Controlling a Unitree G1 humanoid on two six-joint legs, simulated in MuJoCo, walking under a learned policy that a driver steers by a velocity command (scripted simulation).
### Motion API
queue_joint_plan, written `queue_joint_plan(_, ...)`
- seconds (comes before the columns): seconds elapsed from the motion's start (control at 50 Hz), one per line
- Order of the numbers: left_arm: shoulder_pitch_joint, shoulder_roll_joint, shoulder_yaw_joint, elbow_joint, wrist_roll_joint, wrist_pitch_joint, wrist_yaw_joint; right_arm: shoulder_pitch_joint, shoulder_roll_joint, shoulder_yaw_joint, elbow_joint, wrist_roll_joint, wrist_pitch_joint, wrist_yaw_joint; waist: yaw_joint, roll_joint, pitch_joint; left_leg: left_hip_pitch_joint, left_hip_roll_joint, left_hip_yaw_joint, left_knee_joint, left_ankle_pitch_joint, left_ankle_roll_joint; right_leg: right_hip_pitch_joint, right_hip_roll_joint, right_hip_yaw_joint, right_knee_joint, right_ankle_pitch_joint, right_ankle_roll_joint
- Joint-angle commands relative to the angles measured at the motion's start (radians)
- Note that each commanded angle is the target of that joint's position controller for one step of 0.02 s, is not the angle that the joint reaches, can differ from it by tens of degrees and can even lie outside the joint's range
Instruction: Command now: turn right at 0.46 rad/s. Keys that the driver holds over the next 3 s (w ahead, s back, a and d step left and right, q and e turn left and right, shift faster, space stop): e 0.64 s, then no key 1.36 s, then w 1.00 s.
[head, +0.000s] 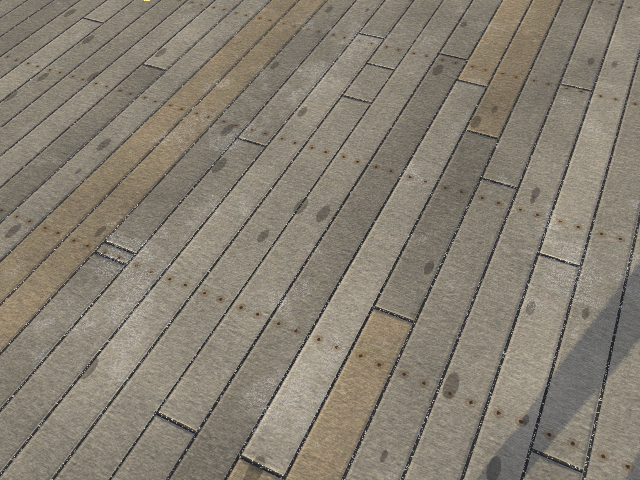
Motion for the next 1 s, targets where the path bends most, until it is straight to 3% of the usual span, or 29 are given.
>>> queue_joint_plan(0.02, 0.072, 0.275, 0.061, -0.070, 0.025, -0.020, 0.006, -0.067, -0.064, -0.021, -0.094, -0.019, -0.007, -0.006, 0.005, -0.330, -0.012, -0.346, -0.104, -0.066, 0.375, -0.427, -0.054, 0.177, -0.359, 0.568, -0.329, 0.616, -0.271)
queue_joint_plan(0.04, 0.080, 0.259, 0.058, -0.081, 0.058, -0.043, -0.001, -0.128, -0.088, -0.028, -0.108, -0.018, -0.011, -0.009, 0.046, -0.243, -0.060, -0.352, -0.100, -0.197, 0.529, -0.444, -0.040, 0.142, -0.358, 0.591, -0.360, 0.521, -0.325)
queue_joint_plan(0.06, 0.038, 0.231, 0.052, -0.088, 0.050, -0.062, -0.002, -0.116, -0.115, -0.040, -0.093, -0.004, -0.010, -0.010, 0.012, -0.177, -0.047, -0.355, -0.076, -0.237, 0.573, -0.347, -0.024, 0.143, -0.295, 0.502, -0.348, 0.459, -0.266)
queue_joint_plan(0.08, -0.019, 0.206, 0.050, -0.098, 0.022, -0.067, 0.005, -0.078, -0.121, -0.048, -0.064, -0.007, -0.007, -0.015, -0.019, -0.120, -0.047, -0.358, -0.061, -0.245, 0.565, -0.258, -0.024, 0.152, -0.241, 0.430, -0.327, 0.420, -0.202)
queue_joint_plan(0.1, -0.047, 0.167, 0.038, -0.109, -0.002, -0.065, 0.012, -0.061, -0.130, -0.052, -0.048, -0.014, -0.003, -0.020, -0.028, -0.121, -0.052, -0.348, -0.055, -0.248, 0.555, -0.212, -0.032, 0.154, -0.219, 0.395, -0.318, 0.441, -0.173)
queue_joint_plan(0.14, -0.027, 0.144, 0.028, -0.115, -0.006, -0.061, 0.024, -0.042, -0.114, -0.051, -0.041, -0.015, -0.008, -0.017, -0.035, -0.113, -0.093, -0.304, -0.073, -0.245, 0.567, -0.142, -0.048, 0.175, -0.186, 0.362, -0.302, 0.529, -0.169)
queue_joint_plan(0.22, 0.029, 0.162, 0.039, -0.118, -0.010, -0.053, 0.038, -0.061, -0.085, -0.039, -0.043, -0.002, -0.023, -0.015, -0.008, -0.118, -0.115, -0.312, -0.086, -0.256, 0.397, -0.098, -0.068, 0.274, -0.170, 0.376, -0.283, 0.534, -0.172)
queue_joint_plan(0.34, -0.003, 0.193, 0.055, -0.150, -0.008, -0.033, 0.035, -0.066, -0.096, -0.034, -0.039, 0.004, -0.039, 0.005, 0.004, -0.162, -0.089, -0.157, -0.110, -0.262, 0.175, -0.113, -0.081, 0.169, -0.146, 0.455, -0.278, 0.409, -0.187)
queue_joint_plan(0.42, -0.046, 0.191, 0.055, -0.174, -0.014, -0.021, 0.029, -0.029, -0.112, -0.036, -0.030, 0.010, -0.059, 0.023, -0.005, -0.175, -0.110, -0.057, -0.127, -0.265, 0.045, -0.126, -0.064, 0.166, -0.133, 0.533, -0.234, 0.516, -0.181)
queue_joint_plan(0.46, -0.082, 0.184, 0.053, -0.189, -0.025, -0.013, 0.032, 0.027, -0.117, -0.039, -0.014, 0.011, -0.070, 0.033, -0.042, -0.171, -0.121, 0.042, -0.129, -0.253, -0.126, -0.024, -0.044, 0.156, -0.101, 0.550, -0.192, 0.518, -0.147)
queue_joint_plan(0.48, -0.095, 0.173, 0.049, -0.197, -0.030, -0.009, 0.037, 0.064, -0.127, -0.044, 0.000, 0.008, -0.073, 0.037, -0.061, -0.156, -0.123, 0.133, -0.107, -0.249, -0.238, 0.101, -0.026, 0.113, -0.066, 0.537, -0.164, 0.442, -0.110)
queue_joint_plan(0.5, -0.067, 0.134, 0.038, -0.204, -0.021, -0.009, 0.038, 0.090, -0.179, -0.056, 0.002, -0.005, -0.070, 0.033, -0.048, -0.065, -0.152, 0.264, 0.029, -0.350, -0.258, 0.186, 0.023, 0.008, -0.009, 0.479, -0.062, 0.239, -0.060)
queue_joint_plan(0.52, 0.022, 0.073, 0.022, -0.195, -0.002, -0.014, 0.032, 0.052, -0.231, -0.059, -0.019, -0.019, -0.057, 0.020, 0.026, 0.196, -0.150, 0.354, 0.227, -0.540, -0.233, 0.485, 0.125, -0.158, 0.151, 0.300, 0.161, -0.201, 0.002)
queue_joint_plan(0.54, 0.012, 0.155, 0.048, -0.216, -0.009, -0.025, 0.030, 0.062, -0.231, -0.058, -0.021, -0.050, -0.055, 0.028, 0.004, 0.272, -0.126, 0.277, 0.355, -0.698, -0.265, 0.510, 0.282, -0.282, 0.158, 0.230, 0.363, -0.335, 0.047)
queue_joint_plan(0.56, 0.019, 0.226, 0.071, -0.192, -0.013, -0.025, 0.030, 0.018, -0.180, -0.044, -0.041, -0.042, -0.059, 0.029, 0.009, 0.165, -0.094, 0.245, 0.318, -0.618, -0.269, 0.429, 0.287, -0.290, 0.098, 0.236, 0.495, -0.257, 0.072)
queue_joint_plan(0.58, 0.021, 0.229, 0.080, -0.176, -0.016, -0.017, 0.030, -0.026, -0.139, -0.033, -0.046, -0.028, -0.057, 0.025, 0.020, 0.129, -0.070, 0.228, 0.241, -0.509, -0.259, 0.354, 0.235, -0.300, 0.085, 0.223, 0.538, -0.181, 0.088)
queue_joint_plan(0.6, 0.029, 0.199, 0.076, -0.160, -0.016, -0.003, 0.032, -0.042, -0.120, -0.024, -0.055, -0.016, -0.055, 0.020, 0.015, 0.120, -0.057, 0.224, 0.188, -0.433, -0.258, 0.304, 0.205, -0.308, 0.080, 0.209, 0.573, -0.131, 0.107)
queue_joint_plan(0.62, 0.024, 0.175, 0.069, -0.168, -0.015, 0.003, 0.029, -0.042, -0.121, -0.021, -0.052, -0.008, -0.051, 0.014, 0.005, 0.128, -0.041, 0.222, 0.176, -0.396, -0.259, 0.324, 0.207, -0.327, 0.075, 0.196, 0.596, -0.089, 0.124)
queue_joint_plan(0.66, -0.024, 0.132, 0.053, -0.199, -0.023, 0.001, 0.023, 0.006, -0.132, -0.020, -0.039, -0.016, -0.043, 0.004, -0.027, 0.143, -0.039, 0.237, 0.151, -0.333, -0.272, 0.354, 0.221, -0.325, 0.064, 0.148, 0.534, -0.047, 0.140)
queue_joint_plan(0.7, -0.066, 0.105, 0.040, -0.226, -0.020, -0.005, 0.023, 0.057, -0.150, -0.024, -0.026, -0.019, -0.036, 0.000, -0.060, 0.150, -0.065, 0.310, 0.173, -0.332, -0.265, 0.398, 0.244, -0.325, 0.052, 0.140, 0.430, -0.055, 0.148)
queue_joint_plan(0.76, -0.071, 0.079, 0.022, -0.239, -0.006, -0.009, 0.016, 0.040, -0.185, -0.031, -0.028, -0.010, -0.030, 0.011, -0.063, 0.161, -0.094, 0.295, 0.185, -0.295, -0.251, 0.430, 0.247, -0.198, 0.026, 0.100, 0.247, -0.075, 0.136)
queue_joint_plan(0.82, -0.054, 0.092, 0.021, -0.234, -0.008, -0.007, 0.011, 0.041, -0.203, -0.032, -0.017, 0.003, -0.027, 0.028, -0.063, 0.179, -0.093, 0.258, 0.192, -0.289, -0.232, 0.447, 0.242, -0.074, 0.038, 0.050, 0.081, -0.045, 0.116)
queue_joint_plan(0.88, 0.025, 0.091, 0.024, -0.197, -0.003, -0.007, 0.004, 0.046, -0.173, -0.014, 0.009, 0.025, -0.027, 0.034, -0.012, 0.146, -0.084, 0.183, 0.155, -0.260, -0.150, 0.358, 0.166, 0.140, 0.062, 0.025, -0.279, 0.221, 0.050)
queue_joint_plan(0.9, 0.034, 0.128, 0.030, -0.203, 0.000, -0.006, 0.011, 0.096, -0.133, 0.002, 0.027, 0.008, -0.037, 0.040, -0.022, 0.068, -0.117, 0.099, 0.114, -0.223, -0.093, 0.231, 0.086, 0.280, -0.014, 0.126, -0.305, 0.392, 0.021)
queue_joint_plan(0.92, 0.038, 0.208, 0.039, -0.224, 0.011, -0.002, 0.025, 0.126, -0.066, 0.028, 0.011, -0.048, -0.049, 0.051, -0.065, -0.195, -0.169, -0.048, 0.015, -0.127, 0.091, -0.156, -0.013, 0.400, -0.240, 0.368, -0.250, 0.760, -0.064)
queue_joint_plan(0.94, 0.010, 0.143, 0.017, -0.222, 0.036, -0.018, 0.013, 0.053, -0.091, 0.019, -0.006, -0.026, -0.045, 0.038, -0.020, -0.240, -0.155, -0.056, -0.016, -0.172, 0.163, -0.381, -0.047, 0.233, -0.320, 0.433, -0.282, 0.679, -0.221)
queue_joint_plan(0.96, -0.024, 0.112, 0.008, -0.224, 0.039, -0.038, 0.002, 0.032, -0.147, 0.005, -0.003, -0.009, -0.035, 0.030, -0.015, -0.180, -0.105, -0.060, -0.004, -0.194, 0.254, -0.388, -0.061, 0.191, -0.278, 0.404, -0.308, 0.589, -0.240)
queue_joint_plan(0.98, -0.046, 0.099, 0.003, -0.207, 0.036, -0.053, 0.001, 0.038, -0.148, -0.001, 0.007, -0.004, -0.028, 0.026, -0.026, -0.183, -0.087, -0.079, -0.003, -0.206, 0.292, -0.358, -0.063, 0.181, -0.235, 0.358, -0.311, 0.541, -0.208)
queue_joint_plan(1.0, -0.063, 0.113, 0.007, -0.202, 0.029, -0.062, 0.000, 0.060, -0.150, -0.007, 0.030, -0.005, -0.019, 0.020, -0.031, -0.169, -0.073, -0.088, -0.001, -0.212, 0.309, -0.327, -0.069, 0.176, -0.206, 0.326, -0.310, 0.518, -0.181)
